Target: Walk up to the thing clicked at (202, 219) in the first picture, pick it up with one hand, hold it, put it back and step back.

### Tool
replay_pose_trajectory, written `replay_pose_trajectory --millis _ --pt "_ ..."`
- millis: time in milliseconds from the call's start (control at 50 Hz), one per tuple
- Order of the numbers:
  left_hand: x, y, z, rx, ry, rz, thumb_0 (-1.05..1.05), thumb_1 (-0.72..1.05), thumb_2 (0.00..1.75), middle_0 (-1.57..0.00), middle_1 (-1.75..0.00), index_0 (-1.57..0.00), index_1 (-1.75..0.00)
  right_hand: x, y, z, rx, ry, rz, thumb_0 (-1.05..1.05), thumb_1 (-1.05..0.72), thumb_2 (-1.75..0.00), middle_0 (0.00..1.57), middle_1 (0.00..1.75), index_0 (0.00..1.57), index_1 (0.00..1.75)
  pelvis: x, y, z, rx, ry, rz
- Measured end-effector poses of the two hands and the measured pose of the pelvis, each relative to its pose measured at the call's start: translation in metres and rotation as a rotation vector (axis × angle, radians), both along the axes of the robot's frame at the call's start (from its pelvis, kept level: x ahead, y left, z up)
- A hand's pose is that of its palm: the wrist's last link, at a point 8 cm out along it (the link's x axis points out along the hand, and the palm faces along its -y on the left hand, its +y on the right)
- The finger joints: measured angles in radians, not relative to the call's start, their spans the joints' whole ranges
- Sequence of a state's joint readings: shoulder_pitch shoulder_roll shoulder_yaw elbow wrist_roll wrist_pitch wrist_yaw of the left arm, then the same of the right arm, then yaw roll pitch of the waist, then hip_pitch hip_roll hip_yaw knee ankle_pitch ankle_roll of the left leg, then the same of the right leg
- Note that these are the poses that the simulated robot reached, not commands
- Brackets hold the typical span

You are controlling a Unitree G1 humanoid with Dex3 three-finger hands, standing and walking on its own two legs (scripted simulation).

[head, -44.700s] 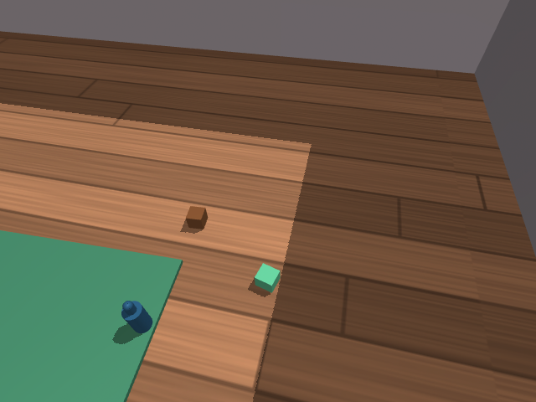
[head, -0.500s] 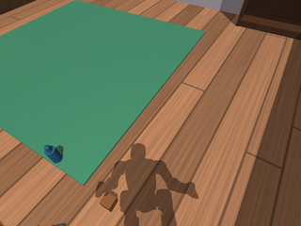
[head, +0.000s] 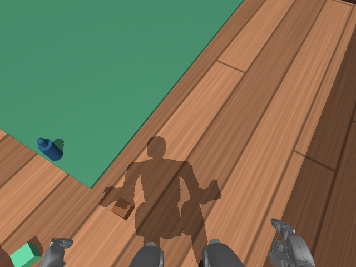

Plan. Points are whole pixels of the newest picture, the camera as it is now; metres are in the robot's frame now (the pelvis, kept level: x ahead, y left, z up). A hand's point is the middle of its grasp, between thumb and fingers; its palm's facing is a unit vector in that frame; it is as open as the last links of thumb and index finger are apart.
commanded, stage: rise first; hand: left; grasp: from above
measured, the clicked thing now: (123, 208) +0.38 +0.28 -0.67
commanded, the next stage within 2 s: none
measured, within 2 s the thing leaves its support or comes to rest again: neither
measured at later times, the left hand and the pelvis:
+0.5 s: hand (84, 247) +0.19 +0.30 -0.29, palm faces -0.22 -0.50 -0.84, open 14.0 cm; pelvis -0.02 -0.01 -0.12, yaw +0 degrees
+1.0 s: hand (98, 224) +0.28 +0.31 -0.43, palm faces -0.09 -0.41 -0.91, open 13.4 cm; pelvis -0.10 +0.00 -0.30, yaw -3 degrees
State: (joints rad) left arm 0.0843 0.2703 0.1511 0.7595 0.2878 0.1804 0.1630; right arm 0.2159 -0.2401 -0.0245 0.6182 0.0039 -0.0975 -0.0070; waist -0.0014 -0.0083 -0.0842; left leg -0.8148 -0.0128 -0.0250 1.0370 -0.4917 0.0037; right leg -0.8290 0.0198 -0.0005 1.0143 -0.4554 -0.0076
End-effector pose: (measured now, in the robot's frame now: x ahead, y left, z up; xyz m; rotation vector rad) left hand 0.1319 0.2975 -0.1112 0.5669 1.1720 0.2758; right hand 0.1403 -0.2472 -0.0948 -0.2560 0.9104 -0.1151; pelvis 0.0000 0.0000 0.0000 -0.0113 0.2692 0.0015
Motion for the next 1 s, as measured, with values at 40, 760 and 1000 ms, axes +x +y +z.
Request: replay_pose_trajectory --millis 40,760,1000 --pt "0.000 0.002 -0.005 0.024 0.001 0.001 0.00 -0.52 1.04 -0.10 -0.97 -0.07 -1.00 0.006 0.001 -0.005 -0.005 -0.009 0.007 0.01 -0.89 -0.89 0.20 0.30 0.20 0.30 0.000 0.000 -0.006 -0.002 0.015 0.002" --pt "0.122 0.009 -0.227 0.625 -0.013 -0.021 0.00 -0.46 0.93 -0.12 -1.08 -0.15 -1.05 -0.069 -0.018 -0.277 -0.010 0.192 0.156 0.01 -0.90 -0.90 0.20 0.30 0.20 0.30 -0.078 -0.014 -0.245 -0.014 0.332 -0.009" --pt "0.142 0.021 -0.263 0.558 0.026 0.020 0.00 -0.43 0.91 -0.12 -1.08 -0.16 -1.05 -0.159 -0.008 -0.329 0.062 0.297 0.103 0.01 -0.91 -0.90 0.20 0.30 0.20 0.30 -0.099 0.002 -0.302 -0.037 0.314 -0.025"
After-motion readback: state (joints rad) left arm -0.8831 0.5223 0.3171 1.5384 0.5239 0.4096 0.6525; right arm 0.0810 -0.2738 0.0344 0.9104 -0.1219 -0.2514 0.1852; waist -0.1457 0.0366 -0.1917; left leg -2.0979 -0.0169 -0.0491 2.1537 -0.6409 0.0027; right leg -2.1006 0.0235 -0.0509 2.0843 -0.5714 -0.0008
